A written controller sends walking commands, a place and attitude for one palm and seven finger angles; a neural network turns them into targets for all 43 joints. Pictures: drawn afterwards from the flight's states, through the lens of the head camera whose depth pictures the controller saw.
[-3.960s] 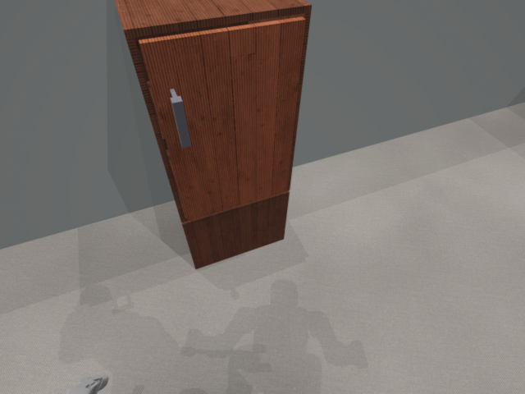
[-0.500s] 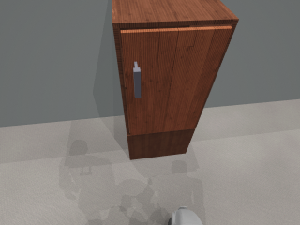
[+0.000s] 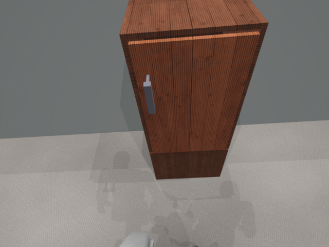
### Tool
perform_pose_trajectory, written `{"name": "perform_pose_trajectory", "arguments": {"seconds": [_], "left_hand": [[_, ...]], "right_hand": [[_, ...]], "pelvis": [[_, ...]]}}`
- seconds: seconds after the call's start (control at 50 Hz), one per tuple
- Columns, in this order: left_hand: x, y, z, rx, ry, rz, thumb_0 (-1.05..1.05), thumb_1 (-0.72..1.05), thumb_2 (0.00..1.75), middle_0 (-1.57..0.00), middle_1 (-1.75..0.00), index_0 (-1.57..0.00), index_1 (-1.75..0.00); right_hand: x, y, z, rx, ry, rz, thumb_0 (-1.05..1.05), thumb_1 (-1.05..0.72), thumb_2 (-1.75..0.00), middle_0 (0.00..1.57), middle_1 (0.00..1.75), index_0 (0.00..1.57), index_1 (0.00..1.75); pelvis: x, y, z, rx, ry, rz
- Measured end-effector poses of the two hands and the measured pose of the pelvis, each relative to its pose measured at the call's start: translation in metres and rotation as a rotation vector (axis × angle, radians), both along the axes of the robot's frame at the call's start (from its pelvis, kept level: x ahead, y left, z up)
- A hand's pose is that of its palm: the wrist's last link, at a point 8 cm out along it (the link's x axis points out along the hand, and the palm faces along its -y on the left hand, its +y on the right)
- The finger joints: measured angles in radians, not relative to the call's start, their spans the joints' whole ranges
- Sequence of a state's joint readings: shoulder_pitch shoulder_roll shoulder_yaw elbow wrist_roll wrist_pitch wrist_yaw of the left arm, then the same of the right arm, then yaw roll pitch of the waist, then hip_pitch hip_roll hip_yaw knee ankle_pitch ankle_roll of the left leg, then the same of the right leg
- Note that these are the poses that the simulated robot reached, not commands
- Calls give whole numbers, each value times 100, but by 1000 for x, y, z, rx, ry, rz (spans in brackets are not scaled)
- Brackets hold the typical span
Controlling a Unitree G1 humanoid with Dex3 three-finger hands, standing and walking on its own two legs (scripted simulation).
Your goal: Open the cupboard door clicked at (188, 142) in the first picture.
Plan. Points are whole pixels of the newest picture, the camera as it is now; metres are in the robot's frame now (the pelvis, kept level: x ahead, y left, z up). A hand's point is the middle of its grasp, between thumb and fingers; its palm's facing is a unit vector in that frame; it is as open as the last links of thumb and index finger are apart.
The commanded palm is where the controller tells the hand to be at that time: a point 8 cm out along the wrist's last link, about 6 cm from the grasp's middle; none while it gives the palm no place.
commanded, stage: come to a stop and stand still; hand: left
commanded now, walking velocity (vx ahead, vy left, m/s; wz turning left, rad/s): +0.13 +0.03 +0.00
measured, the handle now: (150, 94) +0.57 +0.10 +0.02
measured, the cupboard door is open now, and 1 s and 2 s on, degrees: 0 0 0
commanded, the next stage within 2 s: look again from close up in 1.32 s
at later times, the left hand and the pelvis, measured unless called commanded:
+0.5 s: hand out of the picture -0.08 +0.23 -0.17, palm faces +0.04 -0.99 -0.13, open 7.4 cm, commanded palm none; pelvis -0.06 +0.06 +0.01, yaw +0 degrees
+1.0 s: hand out of the picture +0.07 +0.16 -0.17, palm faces +0.05 -0.98 -0.19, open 7.1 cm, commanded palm none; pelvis -0.01 +0.00 +0.00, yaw +1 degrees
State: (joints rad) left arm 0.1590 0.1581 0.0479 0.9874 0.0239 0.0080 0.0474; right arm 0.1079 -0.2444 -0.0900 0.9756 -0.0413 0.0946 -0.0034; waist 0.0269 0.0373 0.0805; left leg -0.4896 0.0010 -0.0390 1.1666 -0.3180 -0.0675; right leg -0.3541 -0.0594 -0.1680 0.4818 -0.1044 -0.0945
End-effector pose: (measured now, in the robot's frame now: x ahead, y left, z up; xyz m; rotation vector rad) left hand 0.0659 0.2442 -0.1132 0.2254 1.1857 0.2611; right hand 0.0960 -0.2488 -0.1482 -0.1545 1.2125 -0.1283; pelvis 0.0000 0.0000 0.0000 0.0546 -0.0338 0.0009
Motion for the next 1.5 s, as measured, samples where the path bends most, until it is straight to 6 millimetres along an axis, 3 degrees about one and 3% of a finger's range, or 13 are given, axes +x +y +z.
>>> {"name": "perform_pose_trajectory", "arguments": {"seconds": [0.08, 0.14, 0.2, 0.3, 0.42, 0.56, 0.68, 0.78, 0.92, 1.02, 1.16, 1.34, 1.5], "left_hand": [[-39, 13, -3, -3, 46, 29, 0, 91, 89, -20, -30, -20, -30], [-67, 24, -7, -18, 87, 42, 0, 91, 89, -20, -30, -20, -30], [-90, 37, -15, -44, 119, 54, 0, 91, 89, -20, -30, -20, -30], [-119, 51, -26, -108, 162, 65, 0, 91, 89, -20, -30, -20, -30], [-142, 46, -29, -178, 207, 54, 0, 91, 89, -20, -30, -20, -30], [-135, 30, -35, -210, 297, -20, 0, 91, 89, -20, -30, -20, -30], [-78, 17, -34, -166, 231, -85, 2, 95, 89, -20, -30, -20, -30], [-22, -5, -32, -122, 99, -104, 1, 94, 89, -20, -30, -20, -30], [0, -34, -21, -122, -8, -58, -1, 94, 89, -20, -30, -20, -30], [-6, -29, -27, -125, -2, -21, -3, 96, 89, -20, -30, -20, -30], [-35, -19, -26, -122, 104, -4, -2, 95, 89, -20, -30, -20, -30], [-87, -30, -24, -143, 261, 14, 0, 92, 89, -20, -30, -20, -30], [-102, -36, -25, -139, 268, -12, 0, 91, 89, -20, -30, -20, -30]], "right_hand": [[-9, 9, 6, 2, -18, 26, 0, -92, -90, 20, 30, 19, 30], [-33, 19, 11, -1, 0, 28, 0, -91, -90, 20, 30, 19, 30], [-72, 33, 15, -16, 41, 13, 0, -91, -90, 20, 30, 19, 30], [-169, 61, 21, -54, 203, -43, 0, -91, -90, 20, 30, 19, 30], [-246, 89, 36, -46, 378, -102, 1, -91, -90, 20, 30, 20, 30], [-271, 106, 41, -37, 405, -192, 1, -91, -90, 21, 30, 20, 30], [-272, 106, 37, 9, 445, -222, 0, -91, -90, 21, 30, 20, 30], [-258, 90, 15, 67, 472, -220, 0, -91, -90, 21, 30, 20, 30], [-178, 52, -1, 55, 341, -136, 0, -91, -90, 20, 30, 20, 30], [-112, 32, -2, -3, 179, -81, 0, -92, -90, 20, 30, 19, 30], [-75, 15, 15, -47, 105, -48, 1, -94, -90, 20, 30, 19, 30], [-75, 18, 13, -28, 141, -38, 1, -94, -90, 20, 30, 19, 30], [-91, 22, 7, -8, 151, -50, 1, -93, -90, 20, 30, 20, 30]], "pelvis": [[-13, 6, 1, 6, 3, 2], [-23, 14, 3, 4, 13, 1], [-34, 26, 4, -19, 23, 1], [-54, 46, 8, -69, 15, 22], [-59, 56, 15, -80, 27, 18], [-54, 53, 14, -72, 47, -11], [-44, 35, 11, -77, 48, -19], [-28, 13, -2, -52, 48, -21], [-17, -2, 1, -67, 24, 16], [-14, -3, -1, -79, -4, 11], [-4, -5, 7, -58, 4, -6], [0, -4, 10, -54, 10, -14], [-7, 1, 6, -67, 16, -24]]}}
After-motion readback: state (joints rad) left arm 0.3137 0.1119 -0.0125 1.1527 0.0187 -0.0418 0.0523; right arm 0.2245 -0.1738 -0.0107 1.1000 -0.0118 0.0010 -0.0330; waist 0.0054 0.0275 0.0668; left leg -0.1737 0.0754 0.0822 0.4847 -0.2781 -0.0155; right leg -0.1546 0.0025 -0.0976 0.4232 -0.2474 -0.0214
